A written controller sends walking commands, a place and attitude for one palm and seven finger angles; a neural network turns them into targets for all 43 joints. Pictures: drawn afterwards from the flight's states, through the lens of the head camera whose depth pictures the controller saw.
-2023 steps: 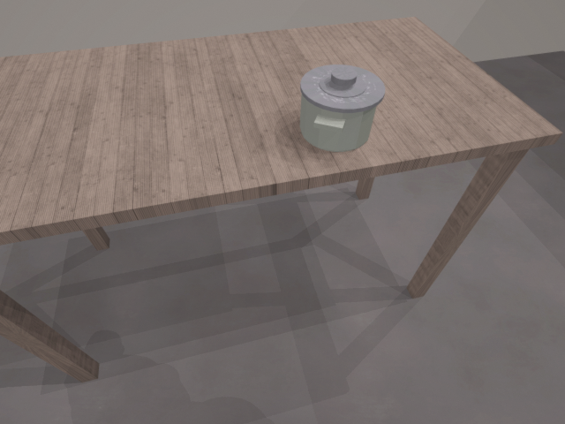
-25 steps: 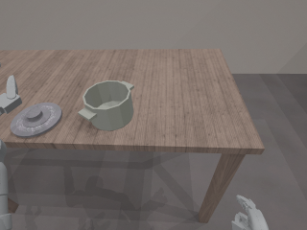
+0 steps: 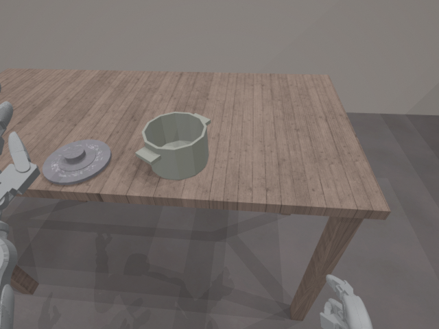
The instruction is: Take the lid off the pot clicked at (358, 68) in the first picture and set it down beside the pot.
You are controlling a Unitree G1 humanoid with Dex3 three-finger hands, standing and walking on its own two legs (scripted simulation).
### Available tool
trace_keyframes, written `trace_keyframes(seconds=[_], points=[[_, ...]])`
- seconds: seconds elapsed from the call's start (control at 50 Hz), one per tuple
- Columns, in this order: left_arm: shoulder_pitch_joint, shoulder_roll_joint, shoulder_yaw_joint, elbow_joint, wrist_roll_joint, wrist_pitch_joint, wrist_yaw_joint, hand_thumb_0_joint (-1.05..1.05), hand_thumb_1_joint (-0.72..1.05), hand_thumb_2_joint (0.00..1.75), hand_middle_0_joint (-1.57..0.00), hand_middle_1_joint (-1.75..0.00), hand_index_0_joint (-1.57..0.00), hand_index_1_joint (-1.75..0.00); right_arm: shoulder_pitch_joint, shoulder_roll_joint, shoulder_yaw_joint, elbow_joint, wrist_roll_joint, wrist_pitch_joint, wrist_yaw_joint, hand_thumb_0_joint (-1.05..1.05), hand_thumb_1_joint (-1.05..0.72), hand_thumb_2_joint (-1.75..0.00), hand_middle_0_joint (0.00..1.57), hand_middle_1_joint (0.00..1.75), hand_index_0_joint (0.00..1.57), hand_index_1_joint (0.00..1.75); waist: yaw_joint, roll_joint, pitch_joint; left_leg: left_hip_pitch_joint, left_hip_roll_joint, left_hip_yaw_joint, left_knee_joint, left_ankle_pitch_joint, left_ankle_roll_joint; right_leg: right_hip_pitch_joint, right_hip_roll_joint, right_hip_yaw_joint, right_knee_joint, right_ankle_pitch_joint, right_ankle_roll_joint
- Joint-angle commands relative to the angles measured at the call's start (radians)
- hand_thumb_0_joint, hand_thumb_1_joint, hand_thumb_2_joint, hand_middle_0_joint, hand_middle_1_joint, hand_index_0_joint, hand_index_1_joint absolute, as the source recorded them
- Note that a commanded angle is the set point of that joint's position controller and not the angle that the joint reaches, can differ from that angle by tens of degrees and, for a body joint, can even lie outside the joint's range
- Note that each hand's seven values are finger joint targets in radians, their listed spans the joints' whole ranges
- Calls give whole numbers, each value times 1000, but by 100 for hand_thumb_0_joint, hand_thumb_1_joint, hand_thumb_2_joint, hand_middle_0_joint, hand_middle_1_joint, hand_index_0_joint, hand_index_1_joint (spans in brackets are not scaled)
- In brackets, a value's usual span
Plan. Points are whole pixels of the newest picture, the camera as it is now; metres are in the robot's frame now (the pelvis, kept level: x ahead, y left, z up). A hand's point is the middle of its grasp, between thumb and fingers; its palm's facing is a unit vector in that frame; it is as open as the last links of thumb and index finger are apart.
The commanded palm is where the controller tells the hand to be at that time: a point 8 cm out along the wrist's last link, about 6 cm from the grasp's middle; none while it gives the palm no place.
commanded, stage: draw the hand back to the body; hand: left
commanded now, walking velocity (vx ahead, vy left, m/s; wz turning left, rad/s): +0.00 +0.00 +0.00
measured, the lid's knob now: (74, 154) +0.46 +0.42 +0.06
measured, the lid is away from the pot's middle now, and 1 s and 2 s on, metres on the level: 0.25 0.25 0.25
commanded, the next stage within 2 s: step back with the hand held close in 0.42 s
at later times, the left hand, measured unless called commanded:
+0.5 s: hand out of the picture +0.16 +0.27 +0.24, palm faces +0.48 -0.83 -0.29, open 7.4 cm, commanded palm +0.11 +0.31 +0.25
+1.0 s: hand (1, 216) +0.17 +0.28 +0.23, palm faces +0.30 -0.78 -0.55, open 7.4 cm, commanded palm +0.10 +0.34 +0.25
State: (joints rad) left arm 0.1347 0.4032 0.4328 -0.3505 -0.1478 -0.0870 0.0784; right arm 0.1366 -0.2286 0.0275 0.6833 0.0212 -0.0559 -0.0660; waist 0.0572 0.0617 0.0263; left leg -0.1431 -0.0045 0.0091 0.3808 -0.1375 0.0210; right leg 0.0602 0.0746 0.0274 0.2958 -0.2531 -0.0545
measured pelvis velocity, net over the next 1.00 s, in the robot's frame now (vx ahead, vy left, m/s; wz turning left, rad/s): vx -0.04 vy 0.07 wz -0.05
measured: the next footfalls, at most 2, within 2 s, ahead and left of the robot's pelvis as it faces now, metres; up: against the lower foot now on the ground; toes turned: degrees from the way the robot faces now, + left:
left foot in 1.44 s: +0.01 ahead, +0.16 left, +0.00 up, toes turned -4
right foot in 1.74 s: -0.21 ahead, -0.04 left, +0.00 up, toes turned -5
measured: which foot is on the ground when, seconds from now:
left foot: down 0.00-1.00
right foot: down 0.00-1.00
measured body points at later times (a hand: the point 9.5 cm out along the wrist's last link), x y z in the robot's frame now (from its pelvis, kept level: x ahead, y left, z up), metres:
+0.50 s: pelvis -0.02 +0.03 +0.00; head -0.06 +0.02 +0.45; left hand +0.13 +0.31 +0.26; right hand +0.19 -0.18 -0.07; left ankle +0.05 +0.11 -0.74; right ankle -0.05 -0.09 -0.74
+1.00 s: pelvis -0.04 +0.07 -0.01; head -0.01 +0.09 +0.44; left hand +0.15 +0.32 +0.25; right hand +0.12 -0.18 -0.08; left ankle +0.05 +0.11 -0.74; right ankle -0.08 -0.06 -0.74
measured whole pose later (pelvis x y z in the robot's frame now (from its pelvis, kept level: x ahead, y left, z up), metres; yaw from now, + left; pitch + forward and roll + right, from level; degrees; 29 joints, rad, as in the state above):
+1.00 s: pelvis -0.04 +0.07 -0.01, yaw -3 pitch +2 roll -2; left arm 0.57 0.53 0.54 -0.83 -0.08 -0.19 0.11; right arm 0.21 -0.21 0.00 0.53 0.00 -0.05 -0.04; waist 0.00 0.00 0.03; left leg -0.40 -0.06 0.07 0.46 -0.10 0.12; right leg -0.22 0.02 0.00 0.50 -0.29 -0.01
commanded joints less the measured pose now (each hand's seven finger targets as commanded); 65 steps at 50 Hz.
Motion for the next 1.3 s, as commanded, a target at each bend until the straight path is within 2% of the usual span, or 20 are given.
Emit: trace_keyframes(seconds=[0.0,0.08,0.22,0.32,0.42,0.5,0.52,0.54,0.58,0.62,0.68,0.74,0.82,0.9,0.96,1.0,1.06,1.18,1.22,1.28], points=[[-126,202,59,-308,6,-75,3,0,90,90,-20,-30,-20,-30,-177,-107,-38,-178,-1,-67,0,0,-90,-90,20,30,20,30,3,4,-116,228,34,4,-24,95,33,-208,-60,-12,-92,189,24],[-52,236,115,-358,6,-92,13,0,90,90,-20,-30,-20,-30,-172,-101,-38,-167,-11,-81,0,0,-90,-90,20,30,20,30,9,9,-111,217,39,-8,-28,72,23,-208,-60,-14,-100,149,19],[110,128,25,-418,8,-93,-8,0,90,90,-20,-30,-20,-30,-165,-91,-36,-177,-11,-87,12,0,-90,-90,20,30,20,30,-1,20,-50,208,45,-19,-47,11,19,-234,-58,-21,-114,72,16],[54,198,88,-454,22,-103,18,0,90,90,-20,-30,-20,-30,-158,-91,-34,-158,-16,-103,2,0,-90,-90,20,30,20,30,-2,14,-40,195,47,-35,-51,-47,13,-247,-55,-14,-122,21,13],[99,106,13,-408,22,-94,6,0,90,90,-20,-30,-20,-30,-159,-85,-32,-163,-15,-108,4,0,-90,-90,20,30,20,30,-6,21,-6,194,52,-52,-77,-99,11,-259,-52,-22,-116,-2,13],[89,161,56,-453,30,-98,16,0,90,90,-20,-30,-20,-30,-158,-93,-36,-165,-24,-116,5,0,-90,-90,20,30,20,30,11,-4,-56,188,55,-63,-83,-93,9,-228,-52,-21,-100,7,12],[-48,334,218,-513,43,-153,42,0,90,90,-20,-30,-20,-30,-154,-106,-19,-226,-3,-83,9,0,-90,-90,20,30,20,30,-19,79,64,103,55,-76,-37,-209,31,-355,-94,79,-146,-71,11],[-55,296,180,-528,56,-174,44,0,90,90,-20,-30,-20,-30,-154,-114,-36,-203,-20,-82,2,0,-90,-90,20,30,20,30,-25,-6,32,73,42,-99,32,-202,35,-393,-126,120,-159,-91,6],[127,183,93,-434,62,-147,35,0,90,90,-20,-30,-20,-30,-101,-111,-52,-204,-17,-63,10,0,-90,-90,20,30,20,30,-47,-147,13,116,31,-102,181,-126,31,-477,-196,170,-179,-89,-17],[145,162,63,-470,63,-146,29,0,90,90,-20,-30,-20,-30,-82,-110,-59,-210,-11,-49,20,0,-90,-90,20,30,20,30,-59,-106,-40,122,44,-96,208,-75,27,-466,-230,155,-125,15,-33],[177,189,87,-475,66,-140,33,0,90,90,-20,-30,-20,-30,-64,-132,-73,-241,-2,-29,13,0,-90,-90,20,30,20,30,-64,-22,-83,78,102,-121,88,51,29,-372,-164,78,0,148,7],[254,219,137,-517,62,-150,40,0,90,90,-20,-30,-20,-30,-64,-132,-65,-278,-9,-22,5,0,-90,-90,20,30,20,30,-42,86,-119,7,160,-202,-43,133,49,-299,-64,-4,134,111,39],[333,268,199,-641,57,-168,45,0,90,90,-20,-30,-20,-30,-43,-128,-77,-304,-23,-28,13,0,-90,-90,20,30,20,30,-29,129,-211,0,215,-258,-97,233,53,-288,-32,-7,281,-67,44],[396,271,225,-704,66,-165,59,0,90,90,-20,-30,-20,-30,-17,-126,-87,-309,-19,-39,21,0,-90,-90,20,30,20,30,-34,127,-232,-119,225,-237,-107,6,57,-224,-55,-9,269,-82,39],[446,291,251,-693,57,-169,69,0,90,90,-20,-30,-20,-30,-2,-121,-84,-302,-13,-36,15,0,-90,-90,20,30,20,30,-47,37,-256,-133,173,-193,-34,2,25,-183,-95,5,155,67,18],[413,295,263,-634,43,-184,74,0,90,90,-20,-30,-20,-30,6,-119,-85,-283,-15,-36,10,0,-90,-90,20,30,20,30,-64,-4,-217,-114,156,-179,-6,-47,7,-256,-139,31,119,48,0],[378,272,252,-571,38,-186,84,0,90,90,-20,-30,-20,-30,12,-124,-96,-262,-1,-34,3,0,-90,-90,20,30,20,30,-68,-1,-226,-48,174,-185,-13,-2,-6,-290,-109,-10,137,14,9],[320,237,207,-505,55,-162,80,0,90,90,-20,-30,-20,-30,-12,-127,-90,-276,-6,-28,0,0,-90,-90,20,30,20,30,-68,83,-78,-275,176,-232,-202,-485,-26,-261,-53,-39,144,-205,-1],[313,246,193,-518,61,-159,79,0,90,90,-20,-30,-20,-30,-10,-118,-88,-275,-7,-28,1,0,-90,-90,20,30,20,30,-71,3,-78,-232,127,-171,-98,-416,-17,-318,-100,-4,53,-230,-20],[287,241,156,-557,69,-174,88,0,90,90,-20,-30,-20,-30,16,-105,-94,-241,-4,-30,6,0,-90,-90,20,30,20,30,-85,-191,-117,-36,31,-84,366,-194,-19,-550,-348,191,-98,-136,-98]])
